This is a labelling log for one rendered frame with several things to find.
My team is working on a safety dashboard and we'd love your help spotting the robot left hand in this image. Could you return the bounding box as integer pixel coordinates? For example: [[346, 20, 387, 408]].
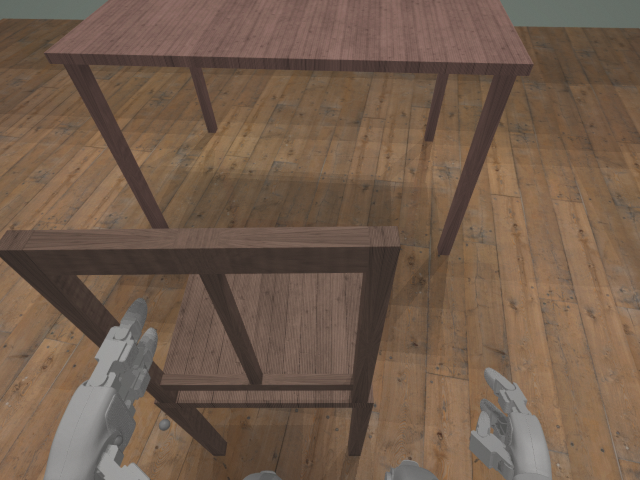
[[43, 298, 158, 480]]

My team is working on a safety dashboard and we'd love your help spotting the chair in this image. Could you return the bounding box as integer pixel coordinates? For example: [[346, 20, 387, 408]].
[[0, 226, 401, 456]]

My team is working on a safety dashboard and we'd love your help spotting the robot right hand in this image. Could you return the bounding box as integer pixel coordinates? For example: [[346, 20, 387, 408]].
[[469, 367, 552, 480]]

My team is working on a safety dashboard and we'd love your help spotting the table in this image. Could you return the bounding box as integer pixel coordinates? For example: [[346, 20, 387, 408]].
[[44, 0, 534, 256]]

